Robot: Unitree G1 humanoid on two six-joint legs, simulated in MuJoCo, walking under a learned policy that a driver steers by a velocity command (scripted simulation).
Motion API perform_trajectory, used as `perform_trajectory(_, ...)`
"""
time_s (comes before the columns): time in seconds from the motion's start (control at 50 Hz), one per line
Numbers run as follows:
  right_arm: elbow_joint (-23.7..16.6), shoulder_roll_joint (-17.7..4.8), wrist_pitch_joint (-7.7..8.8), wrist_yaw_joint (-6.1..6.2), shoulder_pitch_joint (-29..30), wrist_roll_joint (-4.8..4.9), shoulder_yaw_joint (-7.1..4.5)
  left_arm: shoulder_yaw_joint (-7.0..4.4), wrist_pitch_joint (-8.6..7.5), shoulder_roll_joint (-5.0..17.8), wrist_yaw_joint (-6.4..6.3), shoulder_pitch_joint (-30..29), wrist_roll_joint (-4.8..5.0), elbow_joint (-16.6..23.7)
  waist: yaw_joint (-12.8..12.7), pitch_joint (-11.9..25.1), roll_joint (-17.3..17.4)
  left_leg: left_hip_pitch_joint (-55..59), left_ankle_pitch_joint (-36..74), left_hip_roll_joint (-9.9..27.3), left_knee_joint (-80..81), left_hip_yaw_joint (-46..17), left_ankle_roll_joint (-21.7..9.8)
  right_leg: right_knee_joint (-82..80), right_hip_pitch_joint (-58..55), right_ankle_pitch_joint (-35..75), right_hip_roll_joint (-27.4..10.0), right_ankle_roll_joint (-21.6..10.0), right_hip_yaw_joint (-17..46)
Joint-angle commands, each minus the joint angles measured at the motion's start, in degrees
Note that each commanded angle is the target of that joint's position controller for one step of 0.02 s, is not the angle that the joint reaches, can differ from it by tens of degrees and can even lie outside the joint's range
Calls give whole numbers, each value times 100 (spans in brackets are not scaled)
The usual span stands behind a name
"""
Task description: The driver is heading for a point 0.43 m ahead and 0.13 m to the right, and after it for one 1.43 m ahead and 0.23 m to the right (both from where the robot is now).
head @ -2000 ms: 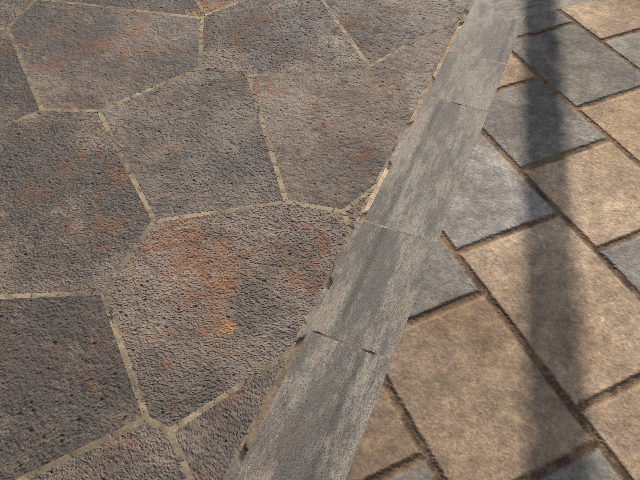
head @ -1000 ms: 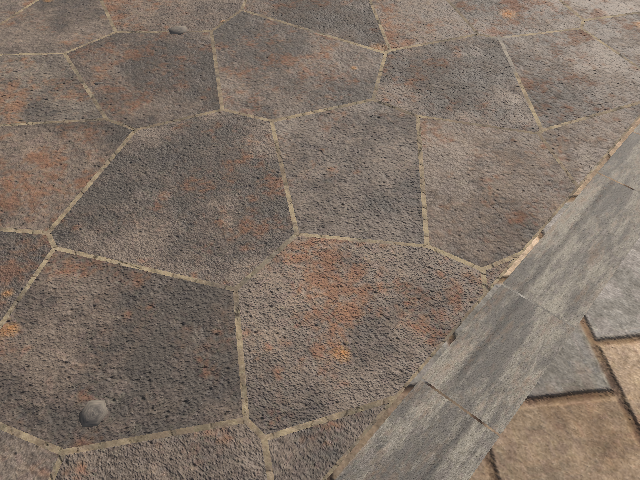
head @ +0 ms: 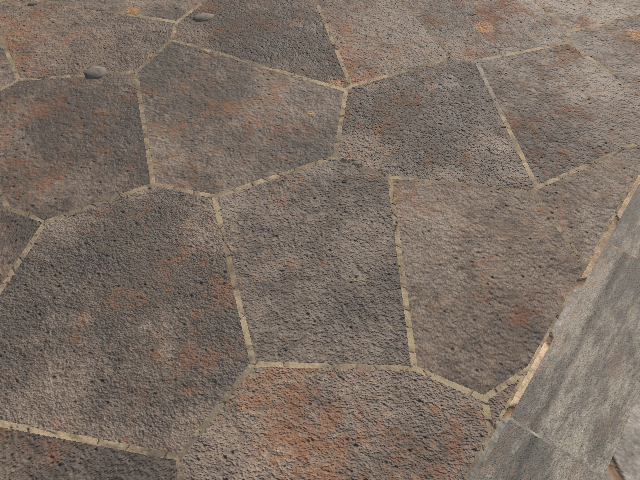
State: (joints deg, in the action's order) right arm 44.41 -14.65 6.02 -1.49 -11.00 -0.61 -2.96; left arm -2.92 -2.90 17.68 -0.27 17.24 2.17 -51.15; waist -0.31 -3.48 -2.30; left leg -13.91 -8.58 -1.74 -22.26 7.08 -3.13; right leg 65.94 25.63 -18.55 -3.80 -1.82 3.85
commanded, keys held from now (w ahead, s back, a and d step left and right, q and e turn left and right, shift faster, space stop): w+e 0.36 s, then e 0.24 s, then q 0.40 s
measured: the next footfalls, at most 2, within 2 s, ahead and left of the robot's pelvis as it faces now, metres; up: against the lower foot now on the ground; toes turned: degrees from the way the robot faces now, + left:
right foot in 0.36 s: +0.35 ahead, -0.17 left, +0.00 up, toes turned -15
left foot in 0.82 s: +0.56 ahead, -0.03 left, +0.00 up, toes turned -21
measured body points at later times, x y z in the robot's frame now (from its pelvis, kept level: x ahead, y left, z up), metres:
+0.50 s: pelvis +0.27 -0.08 -0.01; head +0.31 -0.11 +0.44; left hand +0.47 +0.16 -0.11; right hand +0.32 -0.39 -0.13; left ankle +0.22 +0.10 -0.64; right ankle +0.31 -0.16 -0.74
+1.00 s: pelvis +0.42 -0.10 -0.01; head +0.46 -0.10 +0.44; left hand +0.65 +0.11 -0.12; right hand +0.47 -0.40 -0.11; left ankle +0.53 -0.01 -0.74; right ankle +0.33 -0.19 -0.68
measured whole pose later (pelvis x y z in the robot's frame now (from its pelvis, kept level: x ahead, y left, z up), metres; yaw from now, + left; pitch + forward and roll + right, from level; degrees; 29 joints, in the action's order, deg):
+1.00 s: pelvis +0.42 -0.10 -0.01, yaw -17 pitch +2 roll -1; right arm 42.7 -16.2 1.5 -0.2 -9.1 0.2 -3.0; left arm -3.0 1.6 16.3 -1.9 7.0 -0.1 -42.2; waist 1.4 -2.9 -0.3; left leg -22.7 -6.9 -1.8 -27.7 -4.0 -0.9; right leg 56.6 22.9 -31.5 4.8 1.6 3.4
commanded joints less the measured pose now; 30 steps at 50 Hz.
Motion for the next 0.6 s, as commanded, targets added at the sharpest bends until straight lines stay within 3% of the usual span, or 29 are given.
perform_trajectory(0.02,-155,-551,178,7,112,-3,-167,-117,126,228,-22,281,-8,319,-92,215,656,475,800,1639,1510,-1146,-797,-30,704,420,-479,108,266)
perform_trajectory(0.06,-53,-672,185,52,87,-26,-213,-121,173,213,-22,-20,-47,504,-78,38,594,466,988,1623,1627,-770,-823,-455,1062,863,-523,181,304)
perform_trajectory(0.12,35,-830,129,130,20,-34,-254,-92,100,156,83,-469,-82,692,48,-48,503,630,1188,1465,1669,-189,-734,-1559,1122,1801,-469,203,123)
perform_trajectory(0.18,143,-1006,44,190,-234,26,-303,-25,45,53,214,-1127,-102,950,323,-177,348,951,1334,1540,1644,171,-683,-2403,1094,2215,-369,131,-278)
perform_trajectory(0.24,275,-1128,-99,212,-509,121,-357,-25,47,101,309,-1559,-96,1240,435,-261,354,1676,1687,1755,1359,320,-608,-2824,1355,1913,-276,-27,-455)
perform_trajectory(0.26,294,-1175,-153,220,-527,155,-377,-42,52,139,340,-1614,-94,1322,399,-246,397,1884,2008,1823,1193,367,-557,-2902,1357,1688,-215,-105,-530)
perform_trajectory(0.3,258,-1329,-246,248,-410,199,-422,-132,87,308,369,-1431,-91,1406,163,24,583,2125,3652,1854,540,513,-423,-2945,862,1115,107,-317,-822)
perform_trajectory(0.32,226,-1397,-298,262,-337,223,-442,-221,116,456,363,-1060,-80,1365,-83,299,680,2136,4488,1823,-93,574,-354,-2910,330,824,334,-453,-980)
perform_trajectory(0.34,190,-1406,-346,268,-232,252,-436,-367,139,686,333,-328,-57,1210,-522,690,651,1885,4779,1679,-1118,687,-223,-3125,-650,869,597,-635,-1080)
perform_trajectory(0.36,140,-1270,-338,285,-242,213,-367,-582,185,1070,239,685,-46,944,-1004,1200,395,912,3865,1438,-2631,747,23,-3404,-2296,1092,640,-878,-726)
perform_trajectory(0.38,-156,-496,-245,248,-677,-36,-146,-728,208,1786,128,744,-47,932,-454,1528,-1160,-1549,-869,475,-4780,623,466,-3651,-4112,1152,-802,-1724,2004)
perform_trajectory(0.4,-274,-582,-26,188,-540,57,-74,-625,95,1659,177,569,-152,1266,-457,2524,-949,-2504,-2904,-235,-5948,-857,556,-4614,-4791,1220,-1670,-2494,4468)
perform_trajectory(0.42,-398,-995,96,135,42,268,-173,-493,-1,1233,228,324,-205,1311,-631,2043,-351,-2934,-2512,119,-6011,-1286,437,-4737,-4470,2060,-1565,-2157,3659)
perform_trajectory(0.44,-451,-952,151,153,171,272,-145,-442,-63,1025,232,52,-171,1322,-429,1405,-64,-2885,-2079,349,-5601,-1223,354,-4600,-3685,2913,-1303,-1930,2727)
perform_trajectory(0.46,-359,-966,140,216,142,130,-172,-403,-68,846,220,-297,-114,1355,-182,987,304,-2653,-1758,584,-5114,-1181,386,-4554,-2896,3476,-1025,-1685,2064)
perform_trajectory(0.48,-326,-1083,71,253,84,37,-230,-348,-52,678,181,-530,-134,1435,-7,859,238,-2247,-1558,720,-4805,-1181,415,-4620,-2299,3894,-868,-1569,1665)
perform_trajectory(0.52,-354,-979,-103,263,-45,-6,-231,-359,-20,736,127,-651,-209,1520,179,828,151,-1796,-1346,684,-4452,-1122,543,-4751,-1657,4571,-694,-1539,1385)
perform_trajectory(0.6,-469,-711,-264,309,180,-39,-137,-428,98,947,-46,-510,-143,1455,155,937,-33,-1777,-564,408,-3268,-1017,815,-4616,-1399,4977,-344,-1355,934)
Keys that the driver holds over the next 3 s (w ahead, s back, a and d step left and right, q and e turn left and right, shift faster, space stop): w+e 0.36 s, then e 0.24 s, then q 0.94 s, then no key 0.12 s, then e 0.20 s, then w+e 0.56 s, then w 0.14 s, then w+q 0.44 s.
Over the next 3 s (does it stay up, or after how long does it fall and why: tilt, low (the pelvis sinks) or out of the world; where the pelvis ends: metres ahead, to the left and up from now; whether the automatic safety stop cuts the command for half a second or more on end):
stays up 0.89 -0.24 0.00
